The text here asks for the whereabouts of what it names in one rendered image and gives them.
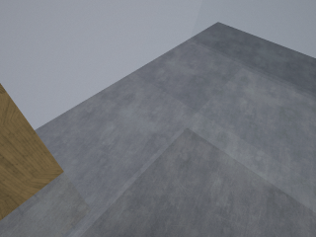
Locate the cabinet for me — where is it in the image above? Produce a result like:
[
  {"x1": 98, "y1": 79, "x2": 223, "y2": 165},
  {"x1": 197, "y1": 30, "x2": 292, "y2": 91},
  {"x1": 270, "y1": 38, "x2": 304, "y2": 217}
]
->
[{"x1": 0, "y1": 83, "x2": 64, "y2": 220}]

